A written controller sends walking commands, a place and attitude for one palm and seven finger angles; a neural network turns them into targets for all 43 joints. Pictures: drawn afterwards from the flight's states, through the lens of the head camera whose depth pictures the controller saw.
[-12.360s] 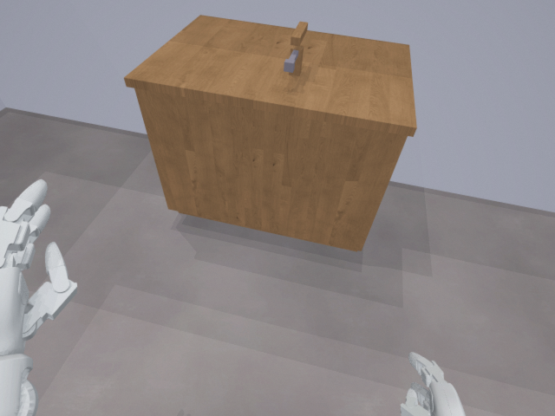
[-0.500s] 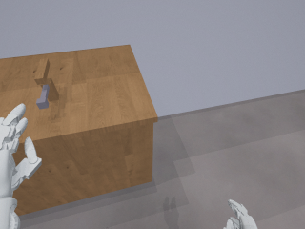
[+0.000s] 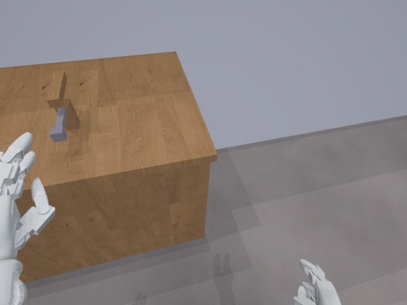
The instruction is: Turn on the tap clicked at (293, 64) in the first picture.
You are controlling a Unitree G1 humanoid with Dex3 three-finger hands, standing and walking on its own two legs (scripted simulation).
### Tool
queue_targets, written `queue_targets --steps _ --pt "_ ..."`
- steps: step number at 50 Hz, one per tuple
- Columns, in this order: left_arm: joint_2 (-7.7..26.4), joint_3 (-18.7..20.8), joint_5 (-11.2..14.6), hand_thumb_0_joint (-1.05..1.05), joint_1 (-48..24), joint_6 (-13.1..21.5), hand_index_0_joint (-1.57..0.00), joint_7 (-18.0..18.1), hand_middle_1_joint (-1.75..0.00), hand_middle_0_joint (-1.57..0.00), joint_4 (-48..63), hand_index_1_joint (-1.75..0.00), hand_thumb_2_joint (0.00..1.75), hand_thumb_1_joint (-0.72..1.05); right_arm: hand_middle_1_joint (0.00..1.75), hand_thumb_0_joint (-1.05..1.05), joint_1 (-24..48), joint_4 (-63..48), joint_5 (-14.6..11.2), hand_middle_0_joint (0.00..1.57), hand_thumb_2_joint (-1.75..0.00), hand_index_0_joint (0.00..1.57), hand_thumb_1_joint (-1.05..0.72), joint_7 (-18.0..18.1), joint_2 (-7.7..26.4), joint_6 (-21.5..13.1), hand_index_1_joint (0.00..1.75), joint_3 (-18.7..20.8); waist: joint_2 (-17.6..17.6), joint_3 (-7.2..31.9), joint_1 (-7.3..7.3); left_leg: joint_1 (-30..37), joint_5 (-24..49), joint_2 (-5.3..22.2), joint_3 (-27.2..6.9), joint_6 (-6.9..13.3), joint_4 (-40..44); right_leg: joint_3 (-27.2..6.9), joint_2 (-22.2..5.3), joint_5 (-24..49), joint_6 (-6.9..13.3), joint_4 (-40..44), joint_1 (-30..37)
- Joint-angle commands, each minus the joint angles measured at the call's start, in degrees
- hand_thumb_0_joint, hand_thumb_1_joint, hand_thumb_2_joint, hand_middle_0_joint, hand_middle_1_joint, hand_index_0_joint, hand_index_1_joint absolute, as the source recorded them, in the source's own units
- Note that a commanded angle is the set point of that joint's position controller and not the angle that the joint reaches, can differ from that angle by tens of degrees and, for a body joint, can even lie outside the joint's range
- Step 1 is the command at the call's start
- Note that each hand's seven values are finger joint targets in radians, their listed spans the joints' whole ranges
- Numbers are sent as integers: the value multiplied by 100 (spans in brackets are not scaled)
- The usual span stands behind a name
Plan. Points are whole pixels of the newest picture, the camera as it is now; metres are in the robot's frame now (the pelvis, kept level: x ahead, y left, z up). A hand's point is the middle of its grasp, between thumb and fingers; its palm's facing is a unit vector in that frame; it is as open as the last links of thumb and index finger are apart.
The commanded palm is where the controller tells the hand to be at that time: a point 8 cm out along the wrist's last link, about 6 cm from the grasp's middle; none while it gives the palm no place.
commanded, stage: come to a stop and stand still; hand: left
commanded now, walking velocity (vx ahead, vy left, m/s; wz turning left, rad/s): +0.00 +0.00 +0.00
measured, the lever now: (58, 134) +0.47 +0.40 +0.03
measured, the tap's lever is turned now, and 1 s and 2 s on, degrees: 0 0 0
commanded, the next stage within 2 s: look again from close up in 0.06 s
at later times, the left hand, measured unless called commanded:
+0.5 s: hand (56, 209) +0.22 +0.25 +0.13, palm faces +0.29 -0.88 -0.38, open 7.4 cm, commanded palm +0.17 +0.29 +0.17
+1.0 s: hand (51, 170) +0.28 +0.27 +0.15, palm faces +0.39 -0.86 -0.33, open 7.4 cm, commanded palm +0.22 +0.31 +0.17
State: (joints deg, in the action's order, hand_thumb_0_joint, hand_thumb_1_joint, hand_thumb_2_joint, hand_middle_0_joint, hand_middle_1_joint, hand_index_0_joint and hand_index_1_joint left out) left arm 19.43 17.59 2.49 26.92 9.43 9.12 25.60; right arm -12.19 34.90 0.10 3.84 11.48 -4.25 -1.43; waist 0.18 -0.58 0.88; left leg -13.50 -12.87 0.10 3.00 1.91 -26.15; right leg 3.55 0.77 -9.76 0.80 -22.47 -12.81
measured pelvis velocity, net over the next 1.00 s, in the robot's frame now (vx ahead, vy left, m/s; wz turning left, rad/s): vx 0.05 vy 0.03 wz -0.01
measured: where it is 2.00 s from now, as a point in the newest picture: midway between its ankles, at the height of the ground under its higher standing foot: outside the picture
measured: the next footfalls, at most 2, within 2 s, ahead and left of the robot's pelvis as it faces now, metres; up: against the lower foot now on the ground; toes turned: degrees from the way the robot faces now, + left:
left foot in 1.48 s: +0.17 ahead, +0.19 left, +0.00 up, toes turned -1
right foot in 1.68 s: +0.12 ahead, -0.02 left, +0.00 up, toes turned -3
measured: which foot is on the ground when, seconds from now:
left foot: down 0.00-1.00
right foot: down 0.00-1.00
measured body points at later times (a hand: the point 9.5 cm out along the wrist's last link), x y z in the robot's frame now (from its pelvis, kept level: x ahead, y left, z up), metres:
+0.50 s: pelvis +0.01 +0.01 +0.00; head +0.04 +0.03 +0.45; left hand +0.20 +0.30 +0.15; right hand +0.17 -0.22 -0.08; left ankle +0.01 +0.09 -0.74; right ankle +0.02 -0.11 -0.74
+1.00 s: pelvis +0.05 +0.03 -0.01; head +0.07 +0.05 +0.43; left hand +0.25 +0.32 +0.17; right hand +0.23 -0.20 -0.08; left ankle +0.01 +0.09 -0.74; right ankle +0.02 -0.11 -0.74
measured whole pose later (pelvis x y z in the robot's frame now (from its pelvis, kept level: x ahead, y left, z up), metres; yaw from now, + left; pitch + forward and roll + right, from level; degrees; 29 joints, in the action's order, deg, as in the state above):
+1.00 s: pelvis +0.05 +0.03 -0.01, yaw -1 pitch +0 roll -1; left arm 20.3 20.5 3.1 22.5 12.0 6.2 25.9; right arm -12.2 31.8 0.1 1.1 11.3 -6.1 -1.3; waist -1.1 -1.4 0.9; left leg -12.4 -22.4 -1.5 4.2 4.2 -34.6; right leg 2.2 -1.1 -19.6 -1.0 -32.5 -12.7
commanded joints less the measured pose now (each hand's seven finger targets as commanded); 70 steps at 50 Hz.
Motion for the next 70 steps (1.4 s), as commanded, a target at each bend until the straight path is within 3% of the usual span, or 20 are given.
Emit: queue_targets --steps 1,7,8,9,10,12,14,20,22,28,33,42,54,59,62,63,65,67,68,70 --pt "906 540 -42 0 -471 372 -20 80 -30 -20 1261 -30 90 90 30 0 510 -904 -29 20 -90 20 -90 52 684 -282 30 250 456 648 -12 -393 595 635 -699 -143 710 -465 -283 616 -75 8 818" --pt "926 618 -26 0 -459 366 -20 83 -30 -20 1246 -30 90 90 30 0 504 -914 -13 20 -90 20 -90 40 682 -255 30 267 301 639 -27 -429 400 528 -637 -182 626 -565 -345 579 -37 135 780" --pt "5796 4102 -1012 0 -6798 984 -20 11 -30 -20 2785 -30 90 90 30 0 -334 -948 200 20 -90 20 -90 -38 878 -562 30 387 -540 -524 -9 -1099 500 544 -365 -4 -228 -842 -584 559 -458 691 -332" --pt "2231 1796 -334 0 -3429 711 -20 -273 -30 -20 -772 -30 90 90 30 0 281 -596 -2 20 -90 20 -90 -59 136 -526 30 102 -504 797 -2 -4 510 105 -432 25 -238 -893 -931 138 183 436 -283" --pt "1698 1479 -90 0 -1759 713 -20 -281 -30 -20 -529 -30 90 90 30 0 307 -890 -29 20 -90 20 -90 -50 432 -606 30 346 -354 347 255 27 414 244 -406 -95 -165 -1373 -806 386 80 746 -104" --pt "669 581 108 0 -1214 793 -20 -397 -30 -20 -227 -30 90 90 30 0 315 -1007 -127 20 -90 20 -90 -198 626 -712 30 427 864 1033 132 304 479 186 -365 -71 258 -1108 -792 436 197 167 562" --pt "713 375 118 0 -609 856 -20 -386 -30 -20 592 -30 90 90 30 0 322 -1019 -108 20 -90 20 -90 -336 708 -738 30 385 936 1095 193 175 555 405 -547 12 467 -837 -568 305 -1 -16 680" --pt "1342 1030 92 0 -440 797 -20 -231 -30 -20 883 -30 90 90 30 0 417 -1159 -93 20 -90 20 -90 -239 711 -766 30 356 -802 562 143 -348 -221 312 -695 -17 617 -739 -439 -536 -2 333 500" --pt "1762 1422 86 0 -1029 864 -20 -186 -30 -20 1166 -30 90 90 30 0 479 -1176 -57 20 -90 20 -90 -140 722 -772 30 323 -400 387 84 -330 -300 273 -792 -42 716 -744 -449 -782 16 395 305" --pt "1208 834 45 0 -1533 942 -20 -241 -30 -20 1524 -30 90 90 30 0 434 -1054 -25 20 -90 20 -90 -145 662 -940 30 281 913 875 75 276 1073 368 -639 -76 573 -497 -330 824 46 -175 781" --pt "741 442 8 0 -789 799 -20 -265 -30 -20 1279 -30 90 90 30 0 344 -1009 3 20 -90 20 -90 -280 732 -869 30 367 443 933 14 398 1134 393 -597 -98 334 -392 -259 728 141 -388 613" --pt "1172 961 50 0 -1066 656 -20 -247 -30 -20 1148 -30 90 90 30 0 490 -1220 -46 20 -90 20 -90 -182 725 -438 30 330 462 437 -54 -94 1034 483 -608 -27 182 -253 -206 641 230 -896 392" --pt "1185 1056 75 0 -621 724 -20 -153 -30 -20 1445 -30 90 90 30 0 406 -1150 -85 20 -90 20 -90 -265 734 -377 30 401 50 947 -82 -17 1709 159 -339 -50 -917 -858 -719 1691 490 -1207 725" --pt "1220 1124 91 0 -477 699 -20 -210 -30 -20 1501 -30 90 90 30 0 294 -1178 -87 20 -90 20 -90 -276 727 -310 30 419 1060 593 -176 1133 3184 769 -1164 61 -139 151 -43 -481 56 -1960 -795" --pt "1172 1092 64 0 -534 655 -20 -217 -30 -20 1426 -30 90 90 30 0 419 -1228 -82 20 -90 20 -90 -311 731 -307 30 402 598 580 -80 460 3163 703 -803 -6 -568 268 -60 -231 188 -964 177" --pt "1140 1085 43 0 -509 665 -20 -206 -30 -20 1344 -30 90 90 30 0 404 -1226 -110 20 -90 20 -90 -306 758 -304 30 430 224 692 -17 -280 2887 510 -486 -79 -1120 56 -206 770 327 -746 1099" --pt "1268 1177 111 0 -448 717 -20 -152 -30 -20 1269 -30 90 90 30 0 404 -1232 -144 20 -90 20 -90 -319 797 -332 30 548 -1544 909 111 -2190 745 -290 -22 -234 -3646 -2268 -1800 2467 1352 -367 2308" --pt "1205 1110 100 0 -600 855 -20 -71 -30 -20 1303 -30 90 90 30 0 479 -1116 -135 20 -90 20 -90 -370 884 -312 30 532 -1026 353 152 -3127 -2061 321 -1363 -20 -4335 -3056 -2700 2362 1631 -186 1938" --pt "1132 1033 67 0 -557 835 -20 -94 -30 -20 1365 -30 90 90 30 0 394 -1053 -138 20 -90 20 -90 -399 843 -229 30 514 -560 103 106 -2699 -2208 728 -1734 65 -3724 -2667 -2666 1694 1354 -303 1094" --pt "1072 925 -12 0 -813 820 -20 -117 -30 -20 1651 -30 90 90 30 0 416 -981 -85 20 -90 20 -90 -409 494 -106 30 351 -229 176 -152 -913 -1053 480 -653 -27 -1923 -999 -1748 590 815 -382 -347"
